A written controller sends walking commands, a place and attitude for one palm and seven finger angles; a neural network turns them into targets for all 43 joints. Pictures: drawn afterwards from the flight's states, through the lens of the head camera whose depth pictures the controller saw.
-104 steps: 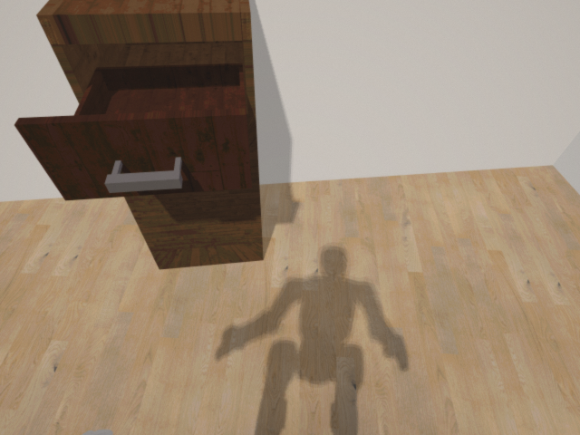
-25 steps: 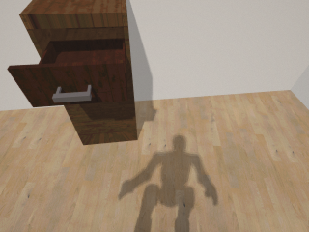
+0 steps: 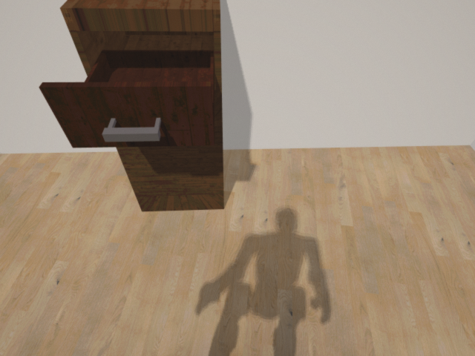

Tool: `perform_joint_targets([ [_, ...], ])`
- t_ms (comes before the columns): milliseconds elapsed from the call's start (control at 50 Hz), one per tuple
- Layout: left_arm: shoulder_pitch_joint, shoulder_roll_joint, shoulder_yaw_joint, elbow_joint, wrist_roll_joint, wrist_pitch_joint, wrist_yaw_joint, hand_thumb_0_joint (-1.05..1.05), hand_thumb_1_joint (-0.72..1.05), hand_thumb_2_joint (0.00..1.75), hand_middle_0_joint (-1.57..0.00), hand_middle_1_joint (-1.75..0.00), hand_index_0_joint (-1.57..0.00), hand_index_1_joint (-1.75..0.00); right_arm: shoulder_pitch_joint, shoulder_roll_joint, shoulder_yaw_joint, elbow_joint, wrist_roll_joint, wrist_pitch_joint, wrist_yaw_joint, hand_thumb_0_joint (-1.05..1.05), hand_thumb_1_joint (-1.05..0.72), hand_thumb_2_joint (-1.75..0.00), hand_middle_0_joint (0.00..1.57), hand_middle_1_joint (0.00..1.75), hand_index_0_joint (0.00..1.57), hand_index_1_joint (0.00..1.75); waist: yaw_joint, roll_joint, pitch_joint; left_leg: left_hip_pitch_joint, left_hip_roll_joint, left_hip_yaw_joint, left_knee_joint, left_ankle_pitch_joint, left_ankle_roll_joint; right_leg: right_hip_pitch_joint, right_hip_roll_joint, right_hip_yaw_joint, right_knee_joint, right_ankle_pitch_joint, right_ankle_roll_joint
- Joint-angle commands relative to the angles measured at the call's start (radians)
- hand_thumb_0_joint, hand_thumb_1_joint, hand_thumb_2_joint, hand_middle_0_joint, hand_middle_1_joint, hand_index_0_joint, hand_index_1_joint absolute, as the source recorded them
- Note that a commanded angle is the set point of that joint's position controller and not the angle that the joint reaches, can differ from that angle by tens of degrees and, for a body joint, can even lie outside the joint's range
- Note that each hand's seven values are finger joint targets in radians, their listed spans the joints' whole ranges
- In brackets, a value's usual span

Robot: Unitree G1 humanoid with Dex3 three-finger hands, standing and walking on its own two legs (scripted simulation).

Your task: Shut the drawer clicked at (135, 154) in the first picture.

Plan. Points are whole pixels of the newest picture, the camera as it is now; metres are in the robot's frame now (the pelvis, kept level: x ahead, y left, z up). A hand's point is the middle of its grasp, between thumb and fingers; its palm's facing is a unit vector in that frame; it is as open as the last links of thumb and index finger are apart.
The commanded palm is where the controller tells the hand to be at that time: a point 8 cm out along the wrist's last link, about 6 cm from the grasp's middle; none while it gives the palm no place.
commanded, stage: take the last steps up to it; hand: left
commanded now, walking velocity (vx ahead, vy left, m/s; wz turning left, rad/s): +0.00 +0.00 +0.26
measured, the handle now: (133, 128) +0.58 +0.29 +0.03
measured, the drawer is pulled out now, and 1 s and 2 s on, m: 0.28 0.28 0.28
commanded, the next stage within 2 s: come to a stop and stand still in 0.88 s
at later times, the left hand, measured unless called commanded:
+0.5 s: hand out of the picture -0.02 +0.24 -0.19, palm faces +0.15 -0.97 -0.17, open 7.3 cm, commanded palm none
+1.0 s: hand (152, 272) +0.32 +0.22 -0.18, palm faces +0.08 -0.98 -0.17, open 7.3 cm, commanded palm none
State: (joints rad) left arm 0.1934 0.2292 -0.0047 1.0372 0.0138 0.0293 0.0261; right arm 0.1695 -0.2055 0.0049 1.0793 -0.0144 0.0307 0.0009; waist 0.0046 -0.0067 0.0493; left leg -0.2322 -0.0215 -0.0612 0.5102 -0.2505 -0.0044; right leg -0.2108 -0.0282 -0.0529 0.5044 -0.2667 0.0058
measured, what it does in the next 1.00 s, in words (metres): walks ahead: right foot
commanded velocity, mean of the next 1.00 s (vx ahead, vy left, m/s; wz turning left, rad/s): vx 0.21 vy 0.00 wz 0.03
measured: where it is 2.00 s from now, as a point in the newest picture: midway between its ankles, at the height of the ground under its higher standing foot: outside the picture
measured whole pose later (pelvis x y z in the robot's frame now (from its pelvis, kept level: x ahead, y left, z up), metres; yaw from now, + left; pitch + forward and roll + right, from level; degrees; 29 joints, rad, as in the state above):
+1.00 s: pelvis +0.22 +0.04 -0.02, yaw +6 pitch -2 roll -1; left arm 0.12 0.15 0.05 1.00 0.02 -0.06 0.00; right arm 0.48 -0.08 -0.03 1.20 -0.01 -0.04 -0.03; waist -0.05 0.01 0.08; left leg -0.10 0.05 0.07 0.91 -0.54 0.02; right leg -0.40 -0.03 -0.14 0.64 -0.19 -0.07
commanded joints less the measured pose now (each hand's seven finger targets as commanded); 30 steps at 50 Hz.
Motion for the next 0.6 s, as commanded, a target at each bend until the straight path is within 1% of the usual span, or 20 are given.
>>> perform_joint_targets([
  [0, 0.018, 0.159, 0.05, -0.068, -0.001, -0.012, 0.014, 0.0, 0.9, 0.9, -0.2, -0.3, -0.2, -0.3, 0.027, -0.143, -0.043, -0.065, 0.003, -0.011, -0.012, 0.0, -0.9, -0.9, 0.2, 0.3, 0.2, 0.3, -0.005, -0.014, -0.036, -0.056, 0.085, -0.079, -0.026, 0.146, 0.028, -0.013, -0.135, 0.1, -0.083, 0.034, -0.04],
  [80, 0.043, 0.116, 0.052, -0.073, 0.002, -0.008, 0.014, 0.0, 0.9, 0.9, -0.2, -0.3, -0.2, -0.3, 0.039, -0.136, -0.047, -0.08, -0.001, -0.012, -0.012, 0.0, -0.9, -0.9, 0.2, 0.3, 0.2, 0.3, 0.001, 0.055, -0.016, -0.125, 0.11, -0.164, -0.103, 0.03, 0.054, -0.029, -0.086, 0.057, -0.044, -0.098, -0.015],
  [120, 0.09, 0.097, 0.053, -0.056, 0.008, -0.014, 0.007, 0.0, 0.9, 0.9, -0.2, -0.3, -0.2, -0.3, 0.056, -0.141, -0.049, -0.077, -0.006, -0.015, -0.012, 0.0, -0.9, -0.9, 0.2, 0.3, 0.2, 0.3, 0.009, 0.068, -0.061, -0.146, 0.115, -0.199, -0.14, -0.178, 0.073, 0.023, -0.068, 0.044, -0.037, -0.223, -0.009],
  [140, 0.106, 0.101, 0.055, -0.051, 0.012, -0.015, 0.002, 0.0, 0.9, 0.9, -0.2, -0.3, -0.2, -0.3, 0.062, -0.14, -0.05, -0.079, -0.01, -0.014, -0.012, 0.0, -0.9, -0.9, 0.2, 0.3, 0.2, 0.3, 0.014, 0.064, -0.039, -0.199, 0.098, -0.2, -0.145, -0.323, 0.075, 0.035, -0.07, 0.058, -0.051, -0.306, -0.015],
  [160, 0.132, 0.105, 0.06, -0.047, 0.017, -0.017, -0.002, 0.0, 0.9, 0.9, -0.2, -0.3, -0.2, -0.3, 0.061, -0.132, -0.052, -0.087, -0.012, -0.013, -0.011, 0.0, -0.9, -0.9, 0.2, 0.3, 0.2, 0.3, 0.026, 0.03, -0.009, -0.258, 0.07, -0.171, -0.101, -0.383, 0.071, 0.044, -0.092, 0.09, -0.087, -0.37, -0.029],
  [180, 0.164, 0.119, 0.068, -0.043, 0.02, -0.02, -0.004, 0.0, 0.9, 0.9, -0.2, -0.3, -0.2, -0.3, 0.063, -0.113, -0.051, -0.097, -0.013, -0.012, -0.011, 0.0, -0.9, -0.9, 0.2, 0.3, 0.2, 0.3, 0.039, -0.046, 0.007, -0.322, 0.033, -0.106, 0.005, -0.363, 0.06, 0.071, -0.15, 0.161, -0.155, -0.437, -0.058],
  [220, 0.221, 0.168, 0.084, -0.027, 0.015, -0.035, 0.0, 0.0, 0.9, 0.9, -0.2, -0.3, -0.2, -0.3, 0.055, -0.072, -0.051, -0.117, -0.012, -0.022, -0.006, 0.0, -0.9, -0.9, 0.2, 0.3, 0.2, 0.3, 0.054, -0.185, -0.002, -0.364, 0.016, 0.057, 0.28, -0.188, 0.035, 0.13, -0.344, 0.36, -0.315, -0.483, -0.151],
  [240, 0.228, 0.17, 0.084, -0.025, 0.013, -0.049, 0.001, 0.0, 0.9, 0.9, -0.2, -0.3, -0.2, -0.3, 0.036, -0.079, -0.055, -0.123, -0.013, -0.029, -0.001, 0.0, -0.9, -0.9, 0.2, 0.3, 0.2, 0.3, 0.053, -0.13, 0.003, -0.36, 0.057, 0.062, 0.359, -0.189, 0.031, 0.116, -0.385, 0.376, -0.334, -0.418, -0.186],
  [260, 0.21, 0.173, 0.084, -0.025, 0.017, -0.059, 0.0, 0.0, 0.9, 0.9, -0.2, -0.3, -0.2, -0.3, 0.038, -0.067, -0.059, -0.124, -0.009, -0.032, 0.008, 0.0, -0.9, -0.9, 0.2, 0.3, 0.2, 0.3, 0.037, -0.081, 0.017, -0.328, 0.077, 0.076, 0.378, -0.204, 0.027, 0.063, -0.386, 0.323, -0.335, -0.391, -0.192],
  [300, 0.146, 0.166, 0.085, -0.031, 0.025, -0.06, 0.0, 0.0, 0.9, 0.9, -0.2, -0.3, -0.2, -0.3, 0.093, -0.036, -0.061, -0.114, -0.006, -0.026, 0.019, 0.0, -0.9, -0.9, 0.2, 0.3, 0.2, 0.3, -0.01, -0.096, 0.069, -0.178, 0.094, 0.119, 0.285, -0.215, 0.025, -0.106, -0.353, 0.205, -0.322, -0.401, -0.165],
  [320, 0.115, 0.155, 0.082, -0.033, 0.025, -0.057, -0.002, 0.0, 0.9, 0.9, -0.2, -0.3, -0.2, -0.3, 0.154, -0.02, -0.057, -0.094, -0.006, -0.032, 0.018, 0.0, -0.9, -0.9, 0.2, 0.3, 0.2, 0.3, -0.044, -0.105, 0.096, -0.051, 0.084, 0.148, 0.169, -0.164, 0.025, -0.204, -0.311, 0.126, -0.278, -0.391, -0.137],
  [340, 0.105, 0.139, 0.078, -0.032, 0.021, -0.051, -0.006, 0.0, 0.9, 0.9, -0.2, -0.3, -0.2, -0.3, 0.238, -0.014, -0.052, -0.063, -0.006, -0.039, 0.015, 0.0, -0.9, -0.9, 0.2, 0.3, 0.2, 0.3, -0.067, -0.053, 0.088, 0.093, 0.045, 0.187, 0.064, -0.103, 0.023, -0.275, -0.24, 0.037, -0.201, -0.393, -0.103],
  [360, 0.11, 0.098, 0.068, -0.033, 0.013, -0.044, -0.012, 0.0, 0.9, 0.9, -0.2, -0.3, -0.2, -0.3, 0.319, -0.043, -0.054, -0.032, -0.007, -0.05, 0.006, 0.0, -0.9, -0.9, 0.2, 0.3, 0.2, 0.3, -0.085, 0.083, 0.083, 0.155, 0.066, 0.108, -0.056, -0.175, 0.028, -0.312, -0.153, -0.037, -0.032, -0.351, -0.066],
  [380, 0.127, 0.025, 0.055, -0.049, 0.006, -0.04, -0.02, 0.0, 0.9, 0.9, -0.2, -0.3, -0.2, -0.3, 0.402, -0.129, -0.073, -0.009, -0.019, -0.062, -0.006, 0.0, -0.9, -0.9, 0.2, 0.3, 0.2, 0.3, -0.1, 0.342, 0.087, 0.176, 0.272, -0.246, -0.275, -0.379, 0.1, -0.418, -0.034, -0.127, 0.269, -0.311, -0.01],
  [400, 0.078, 0.014, 0.049, -0.091, 0.011, -0.046, -0.022, 0.0, 0.9, 0.9, -0.2, -0.3, -0.2, -0.3, 0.462, -0.183, -0.082, -0.004, -0.019, -0.069, -0.018, 0.0, -0.9, -0.9, 0.2, 0.3, 0.2, 0.3, -0.111, 0.314, 0.097, 0.183, 0.399, -0.476, -0.396, -0.435, 0.186, -0.514, 0.005, -0.071, 0.462, -0.339, -0.017],
  [420, 0.052, 0.019, 0.055, -0.091, 0.017, -0.048, -0.02, 0.0, 0.9, 0.9, -0.2, -0.3, -0.2, -0.3, 0.42, -0.178, -0.079, -0.009, -0.018, -0.07, -0.024, 0.0, -0.9, -0.9, 0.2, 0.3, 0.2, 0.3, -0.094, 0.212, 0.086, 0.147, 0.423, -0.498, -0.409, -0.457, 0.215, -0.532, -0.031, 0.004, 0.598, -0.285, -0.035],
  [460, 0.065, 0.018, 0.061, -0.055, 0.019, -0.056, -0.035, 0.0, 0.9, 0.9, -0.2, -0.3, -0.2, -0.3, 0.303, -0.111, -0.058, -0.036, -0.01, -0.086, -0.028, 0.0, -0.9, -0.9, 0.2, 0.3, 0.2, 0.3, -0.045, 0.082, 0.115, 0.067, 0.361, -0.337, -0.405, -0.319, 0.196, -0.508, -0.086, 0.045, 0.663, -0.111, -0.028],
  [500, 0.128, -0.006, 0.059, -0.02, 0.018, -0.055, -0.044, 0.0, 0.9, 0.9, -0.2, -0.3, -0.2, -0.3, 0.27, -0.066, -0.044, -0.024, -0.001, -0.109, -0.034, 0.0, -0.9, -0.9, 0.2, 0.3, 0.2, 0.3, -0.007, 0.068, 0.069, 0.096, 0.296, -0.169, -0.38, -0.053, 0.172, -0.45, -0.089, 0.037, 0.631, -0.001, -0.01],
  [520, 0.14, -0.011, 0.06, -0.016, 0.018, -0.051, -0.044, 0.0, 0.9, 0.9, -0.2, -0.3, -0.2, -0.3, 0.28, -0.065, -0.045, -0.016, 0.0, -0.116, -0.035, 0.0, -0.9, -0.9, 0.2, 0.3, 0.2, 0.3, -0.004, 0.077, 0.048, 0.12, 0.283, -0.109, -0.368, 0.046, 0.171, -0.443, -0.088, 0.031, 0.619, 0.017, -0.001],
  [580, 0.111, -0.017, 0.062, -0.02, 0.016, -0.044, -0.04, 0.0, 0.9, 0.9, -0.2, -0.3, -0.2, -0.3, 0.335, -0.043, -0.045, 0.018, 0.005, -0.124, -0.041, 0.0, -0.9, -0.9, 0.2, 0.3, 0.2, 0.3, -0.013, 0.074, 0.037, 0.209, 0.276, -0.044, -0.348, 0.233, 0.181, -0.487, -0.081, 0.016, 0.595, 0.052, 0.016],
])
